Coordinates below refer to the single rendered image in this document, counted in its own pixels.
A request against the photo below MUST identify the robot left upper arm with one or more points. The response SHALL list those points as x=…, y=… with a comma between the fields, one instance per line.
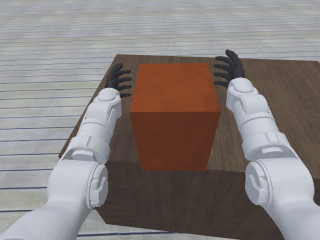
x=75, y=188

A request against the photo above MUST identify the carton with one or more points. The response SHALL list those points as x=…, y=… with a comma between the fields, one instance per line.
x=174, y=114

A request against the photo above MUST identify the right robot forearm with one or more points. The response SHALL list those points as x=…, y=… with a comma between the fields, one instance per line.
x=256, y=124

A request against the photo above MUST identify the robot left hand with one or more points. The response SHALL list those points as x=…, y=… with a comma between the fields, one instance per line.
x=113, y=80

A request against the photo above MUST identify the robot right upper arm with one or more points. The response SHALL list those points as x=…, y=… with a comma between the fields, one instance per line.
x=283, y=187

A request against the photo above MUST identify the robot right hand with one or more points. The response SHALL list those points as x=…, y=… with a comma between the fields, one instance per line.
x=234, y=69

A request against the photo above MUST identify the left robot forearm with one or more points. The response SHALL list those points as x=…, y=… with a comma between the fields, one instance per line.
x=96, y=130

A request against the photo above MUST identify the pedestal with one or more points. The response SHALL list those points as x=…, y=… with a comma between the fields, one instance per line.
x=213, y=202

